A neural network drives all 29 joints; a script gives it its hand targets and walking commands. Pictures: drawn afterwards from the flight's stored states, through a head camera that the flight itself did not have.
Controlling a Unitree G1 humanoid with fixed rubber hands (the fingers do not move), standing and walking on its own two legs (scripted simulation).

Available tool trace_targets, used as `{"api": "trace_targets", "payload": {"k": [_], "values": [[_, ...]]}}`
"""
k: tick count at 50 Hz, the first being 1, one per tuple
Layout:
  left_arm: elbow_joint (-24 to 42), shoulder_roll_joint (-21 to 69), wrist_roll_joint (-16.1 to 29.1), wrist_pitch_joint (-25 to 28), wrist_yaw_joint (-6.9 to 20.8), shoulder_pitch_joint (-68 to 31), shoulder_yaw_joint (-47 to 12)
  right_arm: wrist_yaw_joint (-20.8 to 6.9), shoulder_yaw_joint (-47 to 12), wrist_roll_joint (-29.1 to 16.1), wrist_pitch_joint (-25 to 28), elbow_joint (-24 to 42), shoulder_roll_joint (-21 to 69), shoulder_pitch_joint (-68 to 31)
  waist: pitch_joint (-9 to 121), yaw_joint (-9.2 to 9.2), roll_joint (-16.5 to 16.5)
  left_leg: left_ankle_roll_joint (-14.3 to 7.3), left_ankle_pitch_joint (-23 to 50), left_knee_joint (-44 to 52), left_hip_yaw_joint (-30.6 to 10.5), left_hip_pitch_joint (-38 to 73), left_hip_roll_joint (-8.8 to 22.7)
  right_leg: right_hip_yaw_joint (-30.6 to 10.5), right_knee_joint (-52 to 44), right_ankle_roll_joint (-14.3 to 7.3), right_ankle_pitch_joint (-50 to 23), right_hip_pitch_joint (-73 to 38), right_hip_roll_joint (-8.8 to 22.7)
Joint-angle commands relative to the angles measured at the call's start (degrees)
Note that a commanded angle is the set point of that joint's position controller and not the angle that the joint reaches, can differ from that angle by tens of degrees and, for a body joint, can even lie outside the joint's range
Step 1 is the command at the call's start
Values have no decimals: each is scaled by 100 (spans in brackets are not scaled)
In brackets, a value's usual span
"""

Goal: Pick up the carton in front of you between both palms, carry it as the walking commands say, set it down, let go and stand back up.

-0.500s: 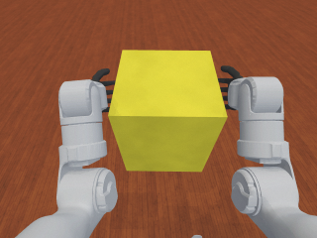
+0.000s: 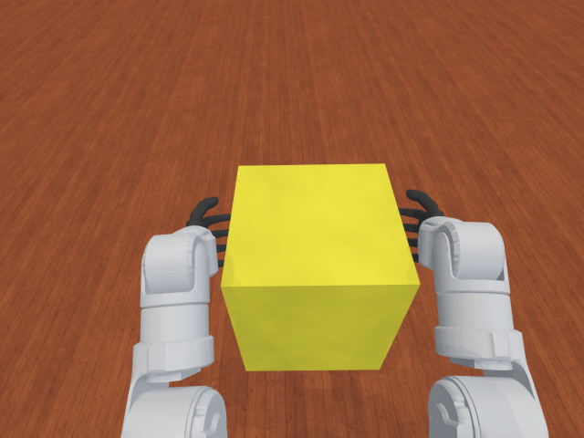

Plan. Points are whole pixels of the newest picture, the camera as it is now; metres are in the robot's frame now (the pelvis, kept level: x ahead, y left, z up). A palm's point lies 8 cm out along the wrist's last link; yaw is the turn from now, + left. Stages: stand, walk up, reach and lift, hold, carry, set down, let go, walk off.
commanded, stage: carry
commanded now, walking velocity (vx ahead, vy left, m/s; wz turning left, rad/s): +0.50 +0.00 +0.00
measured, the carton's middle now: (312, 272) +0.36 +0.00 +0.02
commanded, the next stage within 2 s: none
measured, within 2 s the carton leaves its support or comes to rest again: neither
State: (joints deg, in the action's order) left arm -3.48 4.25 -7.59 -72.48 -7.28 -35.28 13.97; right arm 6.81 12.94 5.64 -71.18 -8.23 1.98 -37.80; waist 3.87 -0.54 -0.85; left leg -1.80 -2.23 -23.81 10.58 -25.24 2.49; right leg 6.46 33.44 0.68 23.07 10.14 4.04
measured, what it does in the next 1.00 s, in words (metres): walks ahead: right foot, then left foot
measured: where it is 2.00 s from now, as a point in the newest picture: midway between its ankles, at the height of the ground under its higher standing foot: (303, 207)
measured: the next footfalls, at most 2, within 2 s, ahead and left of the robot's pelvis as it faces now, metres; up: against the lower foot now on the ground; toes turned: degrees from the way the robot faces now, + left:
right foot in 0.36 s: +0.39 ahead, -0.13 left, +0.00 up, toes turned -10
left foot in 0.82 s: +0.68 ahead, +0.11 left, +0.00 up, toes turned +12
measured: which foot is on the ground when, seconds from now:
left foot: down 0.00-0.40, up 0.42-0.80, down 0.82-1.00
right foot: down 0.00-0.00, up 0.02-0.34, down 0.36-0.86, up 0.88-1.00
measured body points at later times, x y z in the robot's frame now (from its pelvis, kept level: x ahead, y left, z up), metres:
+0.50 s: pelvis +0.31 -0.04 +0.00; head +0.27 -0.05 +0.45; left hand +0.58 +0.12 +0.08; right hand +0.58 -0.18 +0.08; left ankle +0.19 +0.08 -0.65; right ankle +0.36 -0.12 -0.73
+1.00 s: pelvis +0.60 +0.02 +0.01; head +0.60 +0.04 +0.46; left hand +0.88 +0.17 +0.07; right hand +0.87 -0.13 +0.08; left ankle +0.64 +0.10 -0.73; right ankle +0.54 -0.11 -0.65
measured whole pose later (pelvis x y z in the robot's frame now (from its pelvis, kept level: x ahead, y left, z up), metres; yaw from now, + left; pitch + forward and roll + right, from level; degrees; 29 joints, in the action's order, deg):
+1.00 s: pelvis +0.60 +0.02 +0.01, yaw -1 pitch +4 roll -1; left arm 14.8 7.8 -8.0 -70.8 -5.9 -10.1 5.9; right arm 5.5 5.9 7.6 -70.2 13.9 7.7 -9.5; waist 6.5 -1.1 -1.1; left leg -3.5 -9.5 -23.7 13.0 -18.6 3.2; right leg 4.1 62.5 -0.2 18.8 28.0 5.1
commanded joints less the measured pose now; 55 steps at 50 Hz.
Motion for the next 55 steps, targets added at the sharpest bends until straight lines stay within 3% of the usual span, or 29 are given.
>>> {"api": "trace_targets", "payload": {"k": [1,2,3,4,6,9,14,16,18,19,20,21,22,23,24,25,27,29,37,39,41,42,43,44,46,47,49,52,55], "values": [[707,6531,2501,46,1483,-3366,-3728,-1426,-3461,-2363,68,690,6702,-2871,3143,-125,1910,-1282,1018,427,-3564,5076,2138,-158,2907,42,534,3130,-442],[883,6630,2571,80,1509,-3232,-3895,-1428,-3524,-2339,93,1087,6684,-2716,2999,-116,1419,-1242,1322,343,-3246,5057,2158,-439,3355,-50,687,3508,-223],[1112,6672,2612,128,1520,-3064,-4017,-1430,-3653,-2333,120,1480,6729,-2590,2892,-119,845,-1056,1385,364,-2865,4839,2052,-566,3232,-81,520,3585,-18],[1335,6722,2652,170,1520,-2862,-4135,-1426,-3790,-2340,150,1875,6728,-2479,2661,-106,552,-843,1214,539,-2487,4440,1956,-596,2771,-59,242,3473,159],[1780,6694,2654,255,1489,-2413,-4421,-1423,-4080,-2339,201,2540,6620,-2217,2503,-82,731,-643,988,855,-1816,3945,1710,-447,1817,44,-53,2957,166],[2304,6355,2490,340,1445,-1560,-4772,-1474,-4447,-2204,222,3106,6215,-1371,2364,-73,1010,-606,932,938,-1129,3673,1394,-76,855,123,-602,2543,25],[2300,5928,2307,196,1548,-206,-4826,-1690,-4484,-2131,90,2765,5909,113,1660,-86,1106,-346,1078,992,-509,3039,1164,352,-472,38,-1770,1850,-99],[2251,5771,2340,129,1624,-150,-4781,-1725,-4530,-2150,30,2700,5764,119,1412,-60,1049,-223,726,732,-405,2754,1151,524,-801,-56,-1954,1397,-138],[2088,5653,2345,68,1675,-98,-4675,-1733,-4587,-2182,-32,2643,5638,67,1472,37,637,-18,464,-326,-27,1866,893,824,-905,-192,-1480,5,-309],[1924,5571,2326,40,1687,19,-4600,-1731,-4593,-2185,-67,2624,5512,7,1717,142,293,183,-19,-1329,123,1036,740,190,-814,-291,-1085,-1048,139],[1686,5474,2227,70,1684,79,-4490,-1735,-4638,-2255,-142,2741,5436,-271,1877,209,-1239,477,-1228,-2999,161,-319,54,-2354,-1609,-901,-279,-1814,1415],[1569,5530,2211,93,1685,119,-4445,-1744,-4686,-2338,-175,2724,5497,-437,1787,248,-1868,437,-2736,-3991,-332,-1567,-194,-3546,-1995,-1375,-793,-2307,1993],[1684,5656,2270,112,1693,-12,-4466,-1757,-4715,-2379,-142,2651,5663,-465,1698,188,-1364,285,-2808,-4536,-803,-1850,95,-3225,-1917,-1387,-1428,-2131,1996],[1733,5836,2325,145,1695,-112,-4506,-1775,-4714,-2417,-95,2662,5797,-549,1712,187,-835,202,-2693,-4672,-951,-1828,297,-2841,-1778,-1341,-1898,-1833,1870],[1866,5963,2402,193,1706,-255,-4577,-1781,-4721,-2444,-38,2621,5955,-520,1746,162,-366,171,-2359,-4480,-1051,-1719,481,-2502,-1908,-1188,-1424,-1446,1789],[2000,6094,2468,238,1722,-421,-4670,-1773,-4736,-2435,21,2634,6066,-495,1690,137,-248,180,-2012,-4054,-1111,-1488,614,-2096,-2110,-993,-1032,-1046,1676],[2104,6203,2587,314,1764,-520,-4784,-1720,-4786,-2362,123,2727,6145,-465,1595,119,-523,238,-1497,-3314,-873,-1143,559,-1400,-2410,-842,-595,-640,1452],[2170,6111,2675,352,1785,-522,-4849,-1656,-4811,-2292,192,2750,6173,-376,1464,111,-596,324,-1142,-2567,-694,-1070,533,-1045,-2624,-874,-505,-548,1357],[2258,5521,2502,203,1723,35,-4766,-1582,-4657,-2158,53,2824,5644,150,988,182,-695,262,44,-516,-62,-501,214,-153,-2318,-680,-1970,-1012,1044],[2195,5437,2441,148,1710,35,-4734,-1613,-4621,-2174,-12,2776,5542,146,920,175,-731,196,-142,-236,132,-126,143,-31,-1922,-575,-2250,-1096,1021],[2141,5392,2423,94,1697,-15,-4745,-1642,-4553,-2184,-51,2649,5465,231,1352,48,-375,99,-625,-66,471,1544,-135,509,-441,-320,-2923,-483,663],[2133,5298,2417,69,1695,-70,-4744,-1652,-4507,-2173,-62,2566,5425,333,1641,-82,203,-42,-1233,172,-706,2636,662,609,898,-72,-2205,453,466],[2280,5376,2510,11,1689,-318,-4839,-1671,-4429,-2078,-6,2398,5408,257,2076,-120,1759,-830,-1915,816,-3291,3832,2023,506,2601,196,-910,2085,-213],[2224,5485,2533,17,1710,-379,-4869,-1677,-4456,-2152,27,2368,5605,303,1921,-89,1947,-1090,-1131,1146,-4053,4054,2268,-73,3362,99,517,3144,-348],[2201,5833,2582,153,1743,-446,-4898,-1709,-4555,-2290,111,2617,5966,22,1970,-70,852,-892,-217,807,-3002,3588,2000,-555,3840,-140,228,3251,167],[2227,5955,2580,227,1738,-464,-4934,-1731,-4623,-2360,166,2740,6120,-126,1895,-42,435,-686,-355,899,-2572,3193,1900,-644,3513,-165,-169,3110,337],[2285,6175,2546,342,1693,-447,-4993,-1759,-4716,-2472,252,2923,6241,-329,1820,-6,598,-458,-768,1231,-1834,2603,1671,-537,2874,-121,-701,2692,381],[2421,6162,2445,453,1590,-212,-5007,-1802,-4792,-2565,300,3065,6149,-140,1663,-13,853,-550,-971,1559,-1304,2582,1531,-285,1973,-6,-1156,2740,360],[2555,5981,2375,446,1518,-16,-4985,-1802,-4791,-2557,278,3204,5929,-2,1437,-32,796,-578,-310,1562,-892,2795,1357,-32,875,71,-1617,2789,291]]}}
